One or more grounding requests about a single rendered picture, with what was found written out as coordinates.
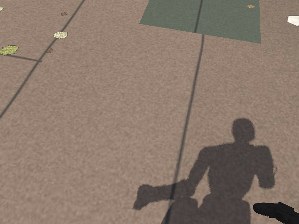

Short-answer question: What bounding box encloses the right robot hand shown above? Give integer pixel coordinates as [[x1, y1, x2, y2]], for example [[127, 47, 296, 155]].
[[253, 202, 299, 224]]

